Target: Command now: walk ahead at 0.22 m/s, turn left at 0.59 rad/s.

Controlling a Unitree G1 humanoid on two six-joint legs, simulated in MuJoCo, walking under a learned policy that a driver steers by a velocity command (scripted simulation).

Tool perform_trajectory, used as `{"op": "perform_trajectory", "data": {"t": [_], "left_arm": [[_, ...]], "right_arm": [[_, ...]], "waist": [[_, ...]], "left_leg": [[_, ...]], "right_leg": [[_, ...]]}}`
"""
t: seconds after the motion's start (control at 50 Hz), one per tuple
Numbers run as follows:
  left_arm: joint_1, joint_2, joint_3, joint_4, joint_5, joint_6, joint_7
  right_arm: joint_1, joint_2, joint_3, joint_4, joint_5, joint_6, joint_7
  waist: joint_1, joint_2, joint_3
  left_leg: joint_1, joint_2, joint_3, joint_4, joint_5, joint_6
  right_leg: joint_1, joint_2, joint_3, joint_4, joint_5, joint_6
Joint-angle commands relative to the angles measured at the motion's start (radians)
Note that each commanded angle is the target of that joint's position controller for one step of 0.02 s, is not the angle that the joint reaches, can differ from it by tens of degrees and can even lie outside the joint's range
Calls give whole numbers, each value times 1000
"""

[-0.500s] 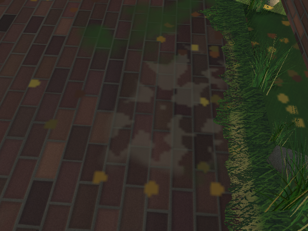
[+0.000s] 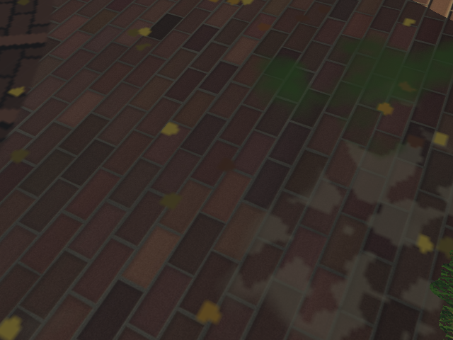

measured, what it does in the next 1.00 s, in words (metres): walks ahead: left foot, then right foot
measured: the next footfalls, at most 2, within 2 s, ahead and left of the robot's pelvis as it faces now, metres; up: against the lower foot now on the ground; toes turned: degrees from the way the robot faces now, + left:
left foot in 0.16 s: +0.22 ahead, +0.13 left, +0.00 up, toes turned +6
right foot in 0.54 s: +0.22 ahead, -0.12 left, +0.00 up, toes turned +10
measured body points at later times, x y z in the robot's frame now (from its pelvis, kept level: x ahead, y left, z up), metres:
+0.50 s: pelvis +0.13 +0.02 -0.01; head +0.15 +0.02 +0.43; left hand +0.21 +0.30 -0.13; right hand +0.34 -0.20 -0.10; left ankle +0.18 +0.12 -0.75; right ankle +0.18 -0.13 -0.73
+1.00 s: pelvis +0.14 -0.02 -0.01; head +0.18 -0.03 +0.44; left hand +0.33 +0.25 -0.10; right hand +0.26 -0.31 -0.11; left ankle +0.16 +0.12 -0.75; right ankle +0.12 -0.14 -0.71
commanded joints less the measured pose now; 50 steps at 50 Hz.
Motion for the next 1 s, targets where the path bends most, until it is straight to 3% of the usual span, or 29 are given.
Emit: {"op": "perform_trajectory", "data": {"t": [0.02, 0.12, 0.14, 0.16, 0.18, 0.2, 0.22, 0.24, 0.26, 0.28, 0.3, 0.38, 0.46, 0.52, 0.54, 0.56, 0.58, 0.62, 0.64, 0.72, 0.74, 0.76, 0.78, 0.8, 0.82, 0.84, 0.88, 0.94, 1.0], "left_arm": [[-94, 171, 42, -61, -12, -2, 15], [-108, 214, 60, -46, -49, 16, 18], [-115, 202, 57, -47, -54, 20, 18], [-68, 171, 46, -45, -36, 18, 14], [3, 76, 15, -78, 34, 16, 3], [37, 112, 3, -82, 24, 13, -10], [-47, 181, 22, -83, -6, 19, -14], [-98, 173, 19, -99, -13, 27, -9], [-114, 159, 18, -90, 0, 36, 5], [-118, 164, 21, -95, 5, 47, 13], [-94, 159, 20, -82, 1, 56, 12], [-51, 84, -6, -46, 0, 72, 15], [-85, 77, -12, -46, -7, 84, 4], [-101, 106, -3, -63, 8, 80, -1], [-117, 137, 0, -84, 16, 78, -1], [-137, 202, 13, -100, 12, 77, 3], [-136, 207, 25, -85, 3, 77, 2], [-145, 169, 18, -97, 9, 70, 3], [-142, 178, 23, -103, 4, 67, 5], [-147, 167, 33, -129, -19, 71, 16], [-149, 154, 32, -141, -20, 75, 17], [-122, 142, 32, -156, -24, 80, 17], [-114, 133, 30, -158, -23, 82, 16], [-101, 122, 29, -163, -21, 85, 12], [-101, 137, 38, -165, -17, 88, 9], [-106, 168, 54, -165, -20, 93, 6], [-95, 128, 49, -157, -28, 110, 2], [-133, 79, 27, -179, -28, 115, -11], [-140, 98, 31, -205, -33, 116, -31]], "right_arm": [[-8, -17, -1, -63, -1, -8, 22], [-5, -82, -37, -95, -7, 3, 46], [78, -108, -54, -75, -9, 2, 41], [169, -166, -78, -56, -9, 2, 22], [178, -270, -92, -78, -12, 8, -4], [151, -253, -75, -119, -29, -3, 1], [114, -189, -63, -127, -19, -7, 9], [68, -158, -52, -119, -4, -9, 8], [41, -139, -47, -115, 4, -5, 4], [10, -134, -43, -116, 5, 1, -3], [-18, -129, -39, -118, -10, 5, -7], [-37, -88, -21, -84, -30, 1, -20], [-33, -57, -2, -28, -48, 0, -12], [-25, -72, -2, -2, -36, 2, -14], [2, -69, -1, 8, -36, 2, -20], [57, -74, -7, 11, -46, 0, -25], [24, -49, -6, 6, -45, 0, -34], [-49, -43, -14, -13, -33, 7, -46], [-44, -39, -17, -10, -31, 12, -48], [0, -20, -25, -7, -24, 1, -33], [25, -36, -32, -4, -23, -2, -32], [18, -76, -45, 3, -27, 1, -30], [36, -83, -52, 3, -28, 6, -29], [47, -96, -53, 3, -31, 7, -29], [36, -92, -48, -10, -35, 3, -35], [38, -85, -42, -16, -35, -4, -41], [-30, -93, -42, -19, -20, -10, -49], [-42, -118, -52, -7, -20, 7, -53], [-20, -144, -62, 7, -8, 20, -50]], "waist": [[-31, -137, -87], [-67, -137, -118], [-113, -110, -154], [-148, -24, -204], [-79, 251, -281], [-90, 225, -481], [-129, 77, -428], [-107, 37, -315], [-88, -25, -254], [-61, -10, -215], [-38, 18, -206], [-35, 51, -248], [-63, 90, -192], [-48, 66, -109], [-61, 17, -84], [-113, -107, -68], [-104, -233, -55], [-78, -268, -31], [-74, -271, -39], [-81, -229, -119], [-84, -193, -143], [-51, -62, -145], [-59, 45, -140], [-59, 153, -136], [-70, 189, -146], [-76, 117, -138], [-41, 37, -107], [-66, 90, -119], [-80, 130, -164]], "left_leg": [[126, -7, 33, -157, 154, 13], [245, -58, 77, -313, 46, 92], [362, -92, 94, -395, 105, 121], [548, -77, 31, -457, 340, 169], [823, 194, -329, -362, 877, 309], [921, 349, -646, -441, 684, 495], [852, 284, -549, -486, 531, 446], [745, 226, -448, -499, 429, 381], [646, 184, -402, -518, 350, 335], [543, 156, -371, -538, 314, 315], [469, 141, -331, -550, 329, 305], [374, 104, -201, -543, 376, 289], [290, 104, -185, -585, -26, 261], [267, 76, -184, -555, -247, 186], [277, 49, -167, -505, -261, 139], [278, -29, -92, -426, -284, 92], [340, -102, 29, -345, -195, 44], [363, -115, 31, -277, -117, 40], [356, -119, 27, -270, -122, 45], [398, -91, 0, -346, -57, 67], [456, -50, -22, -380, 25, 81], [500, -3, -59, -401, 41, 112], [532, 66, -142, -468, 68, 164], [566, 197, -273, -534, 150, 242], [578, 313, -360, -558, 275, 325], [568, 353, -369, -560, 365, 364], [545, 281, -218, -549, 346, 299], [521, 200, -52, -538, 367, 257], [547, 223, -10, -504, 382, 247]], "right_leg": [[10, -233, 36, -53, 604, -137], [82, -262, 9, 139, 694, -97], [58, -229, -21, 277, 693, -70], [-55, -160, -45, 483, 539, -14], [-391, -33, -58, 830, -320, 62], [-526, 53, 160, 1063, -515, 84], [-561, 2, 225, 1071, -416, 75], [-577, -25, 215, 1013, -336, 68], [-561, -50, 216, 939, -285, 72], [-506, -60, 219, 865, -254, 75], [-437, -56, 196, 829, -234, 81], [-264, -65, 157, 617, -169, 104], [-130, -70, 145, 434, -66, 85], [-91, -42, 116, 243, 2, 34], [-113, -89, 186, 188, 101, 4], [-152, -165, 287, 153, 173, -37], [-258, -185, 369, 69, 9, -88], [-290, -210, 466, 7, -26, -112], [-265, -209, 476, 16, 14, -116], [-168, -174, 489, 125, 184, -111], [-192, -149, 477, 168, 173, -92], [-268, -88, 394, 221, 106, -53], [-331, -22, 308, 323, 2, -8], [-403, 28, 225, 446, -130, 28], [-456, 14, 188, 658, -364, 54], [-494, -6, 207, 832, -417, 71], [-504, -53, 216, 824, -328, 83], [-394, -56, 127, 648, -240, 97], [-280, -40, 80, 450, -186, 77]]}}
